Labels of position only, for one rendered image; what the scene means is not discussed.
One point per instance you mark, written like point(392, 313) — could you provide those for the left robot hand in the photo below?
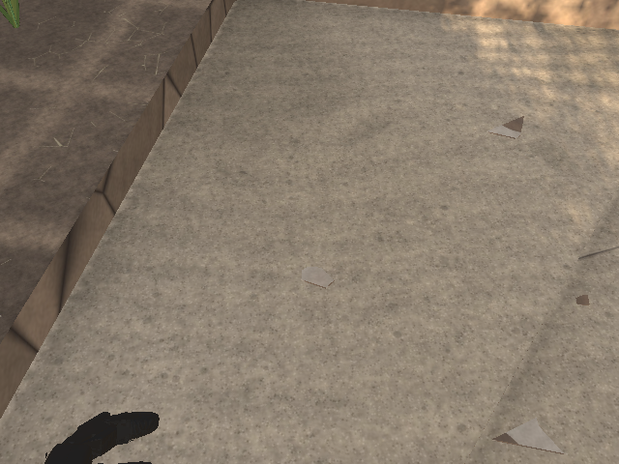
point(102, 433)

